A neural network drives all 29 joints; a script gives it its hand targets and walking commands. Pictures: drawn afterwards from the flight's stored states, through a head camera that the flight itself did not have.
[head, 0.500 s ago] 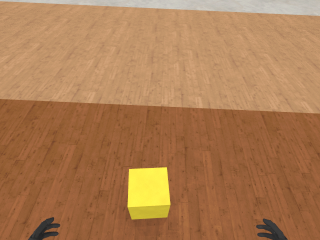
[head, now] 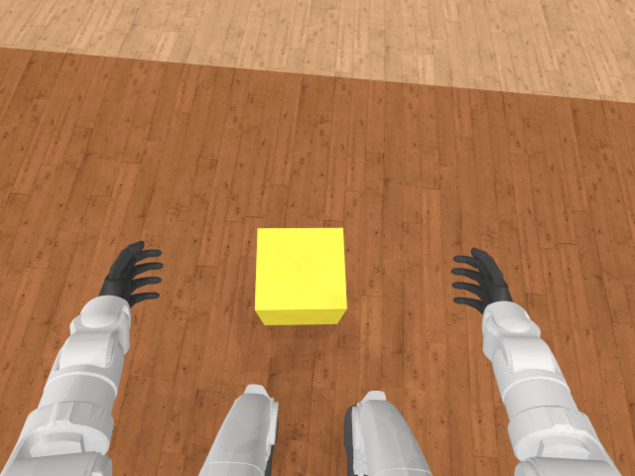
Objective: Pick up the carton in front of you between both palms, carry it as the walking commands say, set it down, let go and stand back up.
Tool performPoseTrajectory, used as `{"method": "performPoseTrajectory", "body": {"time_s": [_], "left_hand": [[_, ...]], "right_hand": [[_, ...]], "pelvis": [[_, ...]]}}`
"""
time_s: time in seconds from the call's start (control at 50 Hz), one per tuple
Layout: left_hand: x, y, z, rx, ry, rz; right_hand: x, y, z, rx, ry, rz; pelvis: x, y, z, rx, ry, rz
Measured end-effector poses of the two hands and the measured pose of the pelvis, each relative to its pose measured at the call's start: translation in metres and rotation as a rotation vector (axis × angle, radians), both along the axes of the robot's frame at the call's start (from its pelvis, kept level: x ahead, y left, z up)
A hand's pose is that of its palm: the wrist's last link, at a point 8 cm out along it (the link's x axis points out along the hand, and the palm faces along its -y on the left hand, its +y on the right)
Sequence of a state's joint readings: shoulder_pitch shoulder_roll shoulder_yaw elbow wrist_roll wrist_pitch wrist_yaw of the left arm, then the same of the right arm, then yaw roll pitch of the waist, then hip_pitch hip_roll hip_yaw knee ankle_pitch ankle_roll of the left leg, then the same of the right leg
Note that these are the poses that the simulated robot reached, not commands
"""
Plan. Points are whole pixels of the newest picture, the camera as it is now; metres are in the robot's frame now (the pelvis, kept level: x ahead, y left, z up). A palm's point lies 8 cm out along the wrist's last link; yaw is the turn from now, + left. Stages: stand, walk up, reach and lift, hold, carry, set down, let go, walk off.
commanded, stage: reach and lift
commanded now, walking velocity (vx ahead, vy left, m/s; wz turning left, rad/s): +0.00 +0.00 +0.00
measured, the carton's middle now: (300, 280) +0.48 +0.04 -0.58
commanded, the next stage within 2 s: none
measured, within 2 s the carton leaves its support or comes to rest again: neither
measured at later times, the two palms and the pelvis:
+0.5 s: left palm (181, 208) +0.48 +0.23 -0.15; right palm (417, 207) +0.50 -0.15 -0.15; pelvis -0.06 +0.00 -0.06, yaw +0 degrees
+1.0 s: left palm (209, 258) +0.46 +0.24 -0.37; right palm (388, 256) +0.49 -0.15 -0.38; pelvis -0.04 -0.01 -0.21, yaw +1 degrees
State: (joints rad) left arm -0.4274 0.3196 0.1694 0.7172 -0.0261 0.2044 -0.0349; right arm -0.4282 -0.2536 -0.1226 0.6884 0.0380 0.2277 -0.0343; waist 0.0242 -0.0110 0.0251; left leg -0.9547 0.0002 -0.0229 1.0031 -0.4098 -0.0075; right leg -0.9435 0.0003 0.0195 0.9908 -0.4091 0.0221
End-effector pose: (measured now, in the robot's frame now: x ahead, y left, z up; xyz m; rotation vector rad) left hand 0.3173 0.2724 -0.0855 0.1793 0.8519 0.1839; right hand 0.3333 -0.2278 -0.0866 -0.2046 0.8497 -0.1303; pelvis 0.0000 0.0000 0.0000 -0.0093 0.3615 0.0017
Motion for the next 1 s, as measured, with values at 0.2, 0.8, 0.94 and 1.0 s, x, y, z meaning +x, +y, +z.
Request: {"method": "performPoseTrajectory", "body": {"time_s": [0.2,0.8,0.94,1.0], "left_hand": [[0.067,-0.016,-0.024,-0.055,-0.104,0.028],[0.151,-0.045,-0.178,-0.119,-0.157,0.079],[0.149,-0.039,-0.254,-0.099,-0.176,0.08],[0.146,-0.036,-0.284,-0.104,-0.176,0.085]], "right_hand": [[0.07,0.034,-0.026,0.058,-0.092,0.003],[0.161,0.076,-0.182,0.128,-0.147,0.009],[0.159,0.077,-0.259,0.118,-0.167,0.024],[0.157,0.077,-0.289,0.115,-0.165,0.03]], "pelvis": [[-0.048,0.004,-0.028,-0.001,0.16,-0.004],[-0.02,-0.001,-0.108,0.0,0.591,0.001],[-0.032,-0.007,-0.178,0.001,0.605,0.008],[-0.042,-0.009,-0.208,0.002,0.579,0.011]]}}
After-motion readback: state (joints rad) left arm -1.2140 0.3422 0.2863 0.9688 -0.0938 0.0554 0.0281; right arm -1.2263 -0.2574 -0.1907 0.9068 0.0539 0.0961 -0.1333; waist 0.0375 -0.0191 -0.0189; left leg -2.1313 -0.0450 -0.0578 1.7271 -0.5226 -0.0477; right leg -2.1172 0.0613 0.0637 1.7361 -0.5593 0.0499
